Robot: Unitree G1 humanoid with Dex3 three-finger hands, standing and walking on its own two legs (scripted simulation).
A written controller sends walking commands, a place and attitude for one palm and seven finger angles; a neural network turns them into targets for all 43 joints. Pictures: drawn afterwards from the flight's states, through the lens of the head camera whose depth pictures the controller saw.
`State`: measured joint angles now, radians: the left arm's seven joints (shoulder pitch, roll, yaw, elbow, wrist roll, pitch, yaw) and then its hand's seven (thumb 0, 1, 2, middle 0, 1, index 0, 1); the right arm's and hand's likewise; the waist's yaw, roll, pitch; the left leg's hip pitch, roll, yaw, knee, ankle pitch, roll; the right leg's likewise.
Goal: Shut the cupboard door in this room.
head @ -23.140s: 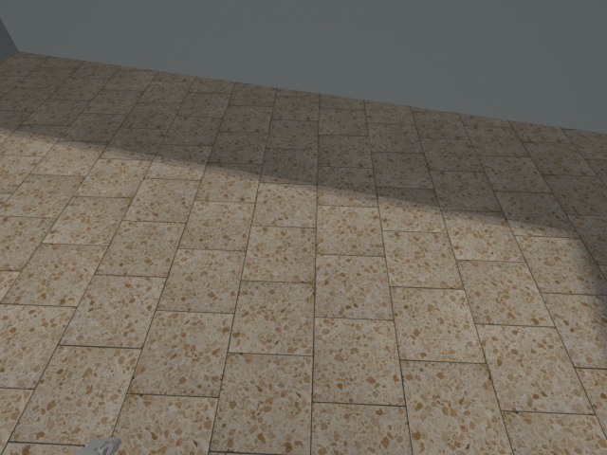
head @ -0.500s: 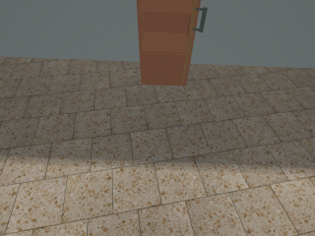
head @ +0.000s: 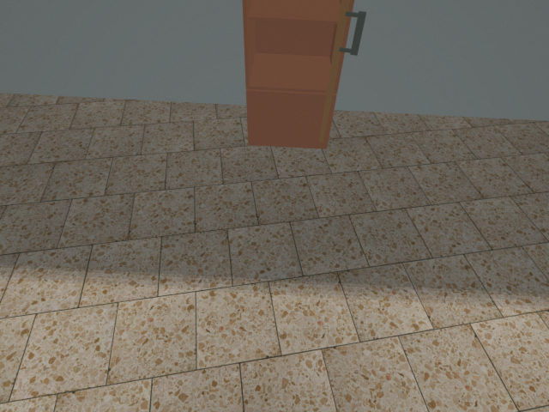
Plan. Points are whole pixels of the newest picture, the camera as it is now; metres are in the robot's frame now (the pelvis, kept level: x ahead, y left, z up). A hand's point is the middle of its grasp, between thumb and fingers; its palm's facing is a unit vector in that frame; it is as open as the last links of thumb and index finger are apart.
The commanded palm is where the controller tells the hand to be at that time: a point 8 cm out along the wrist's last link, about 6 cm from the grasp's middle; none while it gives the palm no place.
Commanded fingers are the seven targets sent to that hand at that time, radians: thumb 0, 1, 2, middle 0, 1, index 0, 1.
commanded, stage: look at it before walking up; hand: left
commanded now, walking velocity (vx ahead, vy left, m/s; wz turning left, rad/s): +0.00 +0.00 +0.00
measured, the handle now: (351, 33) +1.22 -0.19 +0.03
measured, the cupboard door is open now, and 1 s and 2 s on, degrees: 79 79 79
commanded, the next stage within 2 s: walk to a spot facing it in 0.70 s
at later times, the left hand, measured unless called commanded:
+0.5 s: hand out of the picture +0.06 +0.23 -0.16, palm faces -0.01 -0.95 -0.30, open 7.3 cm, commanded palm none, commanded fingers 0.00 0.90 0.90 -0.20 -0.30 -0.20 -0.30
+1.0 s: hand out of the picture +0.09 +0.23 -0.17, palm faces -0.05 -0.95 -0.32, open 7.3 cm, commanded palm none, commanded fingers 0.00 0.90 0.90 -0.20 -0.30 -0.20 -0.30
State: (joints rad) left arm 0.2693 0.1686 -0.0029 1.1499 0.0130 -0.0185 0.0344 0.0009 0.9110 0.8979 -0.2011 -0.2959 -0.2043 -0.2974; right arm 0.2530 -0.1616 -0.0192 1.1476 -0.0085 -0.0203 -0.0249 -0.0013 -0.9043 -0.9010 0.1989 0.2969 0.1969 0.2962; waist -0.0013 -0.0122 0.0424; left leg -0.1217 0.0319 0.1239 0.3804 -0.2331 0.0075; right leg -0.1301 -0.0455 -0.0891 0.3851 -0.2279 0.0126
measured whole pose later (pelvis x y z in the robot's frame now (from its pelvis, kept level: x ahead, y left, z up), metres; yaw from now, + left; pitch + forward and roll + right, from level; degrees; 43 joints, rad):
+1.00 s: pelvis +0.01 +0.00 +0.00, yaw -3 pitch -1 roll +1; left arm 0.14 0.31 0.01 1.08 0.01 0.03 0.01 0.00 0.91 0.90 -0.20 -0.30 -0.20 -0.30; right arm 0.10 -0.29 -0.01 1.05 -0.02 0.01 -0.03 0.00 -0.90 -0.90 0.20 0.30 0.20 0.30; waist 0.02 -0.01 0.06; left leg -0.10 0.04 0.17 0.39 -0.26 0.00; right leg -0.16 -0.03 -0.04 0.44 -0.26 0.01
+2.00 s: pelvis +0.10 +0.00 +0.00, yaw -36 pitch +1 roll -3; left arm 0.21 0.30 0.10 0.93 0.04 0.05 -0.05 0.00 0.91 0.90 -0.20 -0.30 -0.20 -0.30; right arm 0.40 -0.18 -0.02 0.98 -0.02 -0.05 -0.02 0.00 -0.90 -0.90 0.20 0.30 0.20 0.30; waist 0.00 -0.04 0.03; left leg -0.03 0.08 0.21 0.35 -0.33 0.02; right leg -0.66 -0.06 0.01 1.23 -0.18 0.05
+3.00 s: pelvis +0.44 -0.30 +0.00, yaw -60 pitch +0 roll -1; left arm 0.23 0.19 0.08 1.03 0.03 0.02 -0.03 0.00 0.91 0.90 -0.20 -0.30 -0.20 -0.30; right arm 0.38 -0.15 -0.06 1.07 -0.03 -0.07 -0.02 -0.01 -0.93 -0.90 0.20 0.30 0.20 0.30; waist 0.00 -0.05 0.04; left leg -0.06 0.08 0.30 0.36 -0.29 0.01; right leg -0.64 -0.11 -0.05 1.11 -0.16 0.02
